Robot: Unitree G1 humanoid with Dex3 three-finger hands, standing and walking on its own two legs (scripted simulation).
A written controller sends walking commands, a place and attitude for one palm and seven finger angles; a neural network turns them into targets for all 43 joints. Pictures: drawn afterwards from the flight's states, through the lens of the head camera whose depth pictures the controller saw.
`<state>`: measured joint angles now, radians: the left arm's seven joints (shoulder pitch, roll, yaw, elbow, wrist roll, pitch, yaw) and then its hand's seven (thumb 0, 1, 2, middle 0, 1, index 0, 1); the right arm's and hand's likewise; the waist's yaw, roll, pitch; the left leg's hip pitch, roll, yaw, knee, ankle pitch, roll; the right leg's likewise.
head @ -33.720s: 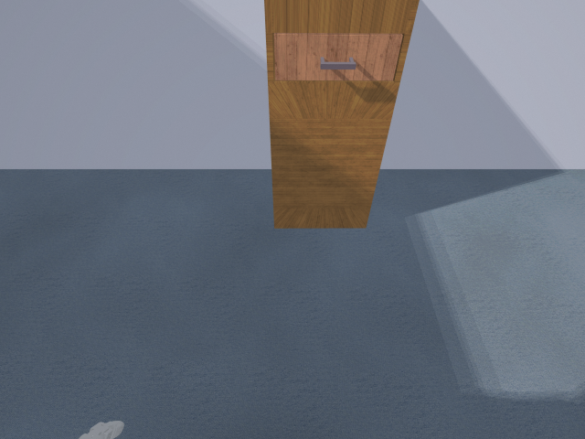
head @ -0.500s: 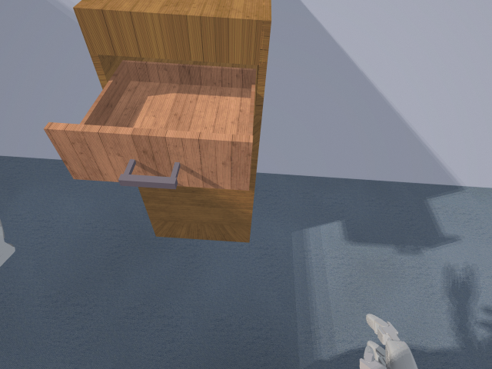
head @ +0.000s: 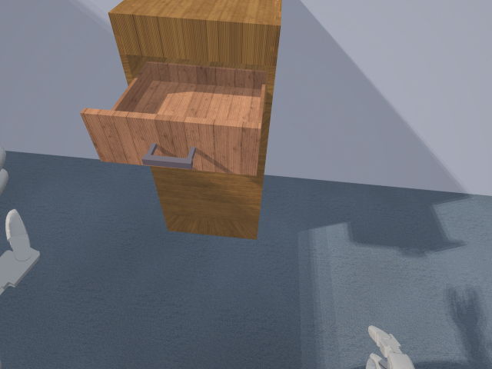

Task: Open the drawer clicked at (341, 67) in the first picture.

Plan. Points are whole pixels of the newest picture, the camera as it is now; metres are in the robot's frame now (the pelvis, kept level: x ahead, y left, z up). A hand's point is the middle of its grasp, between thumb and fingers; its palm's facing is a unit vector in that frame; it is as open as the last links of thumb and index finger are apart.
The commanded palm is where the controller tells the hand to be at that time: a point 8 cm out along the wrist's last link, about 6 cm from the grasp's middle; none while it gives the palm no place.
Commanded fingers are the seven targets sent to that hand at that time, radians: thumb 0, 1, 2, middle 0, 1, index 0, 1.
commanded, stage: let the arm hang, fingers relaxed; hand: left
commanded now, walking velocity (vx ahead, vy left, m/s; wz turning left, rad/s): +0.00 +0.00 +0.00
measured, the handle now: (170, 155) +0.54 +0.19 +0.03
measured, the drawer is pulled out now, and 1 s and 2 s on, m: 0.28 0.28 0.28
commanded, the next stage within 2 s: look to check the result in 1.18 s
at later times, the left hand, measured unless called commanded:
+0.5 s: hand out of the picture -0.04 +0.19 -0.17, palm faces +0.12 -0.97 -0.20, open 7.0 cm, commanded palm none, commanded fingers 0.00 0.90 0.90 -0.20 -0.30 -0.20 -0.30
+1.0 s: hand out of the picture -0.01 +0.19 -0.16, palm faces +0.05 -0.98 -0.20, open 7.3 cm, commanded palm none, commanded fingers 0.00 0.90 0.90 -0.20 -0.30 -0.20 -0.30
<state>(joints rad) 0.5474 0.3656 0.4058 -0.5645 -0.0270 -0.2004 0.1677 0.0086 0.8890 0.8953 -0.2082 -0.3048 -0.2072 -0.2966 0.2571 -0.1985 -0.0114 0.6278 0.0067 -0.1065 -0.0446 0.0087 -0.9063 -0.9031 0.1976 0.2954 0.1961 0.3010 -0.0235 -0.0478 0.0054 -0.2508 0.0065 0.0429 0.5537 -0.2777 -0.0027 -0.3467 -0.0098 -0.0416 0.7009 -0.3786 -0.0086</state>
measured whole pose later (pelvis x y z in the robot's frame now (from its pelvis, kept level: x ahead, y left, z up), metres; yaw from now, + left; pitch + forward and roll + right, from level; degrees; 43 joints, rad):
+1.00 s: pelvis -0.01 +0.02 +0.01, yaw +1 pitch -2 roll +0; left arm 0.26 0.13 0.02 1.12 0.02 0.01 0.04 0.01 0.93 0.89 -0.20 -0.30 -0.20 -0.29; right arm 0.33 -0.08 0.00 1.12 -0.02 0.02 -0.03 0.00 -0.91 -0.90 0.20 0.30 0.20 0.30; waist -0.01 0.02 0.06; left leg -0.18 0.03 0.09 0.43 -0.21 0.01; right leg -0.20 0.00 -0.06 0.42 -0.18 -0.03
